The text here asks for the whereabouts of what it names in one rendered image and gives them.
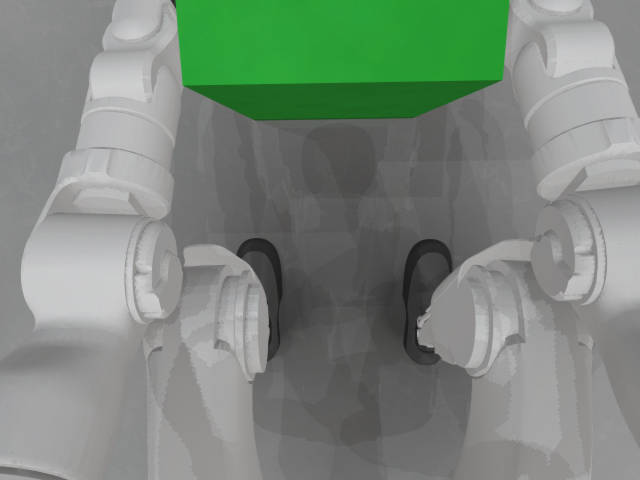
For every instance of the robot left forearm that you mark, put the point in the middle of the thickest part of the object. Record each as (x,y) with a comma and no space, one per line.
(121,164)

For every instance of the right robot thigh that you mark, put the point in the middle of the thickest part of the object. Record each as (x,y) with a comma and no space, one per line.
(531,413)

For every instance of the carton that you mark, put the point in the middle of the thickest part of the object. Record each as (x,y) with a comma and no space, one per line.
(340,59)

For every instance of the robot right upper arm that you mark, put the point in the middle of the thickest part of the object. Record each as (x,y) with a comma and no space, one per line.
(587,252)

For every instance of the robot left upper arm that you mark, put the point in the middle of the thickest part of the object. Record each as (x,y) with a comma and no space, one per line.
(94,283)

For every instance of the right robot foot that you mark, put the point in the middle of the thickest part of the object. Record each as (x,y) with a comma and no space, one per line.
(428,263)

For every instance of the robot right forearm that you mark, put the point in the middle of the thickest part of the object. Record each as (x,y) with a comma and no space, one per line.
(573,98)

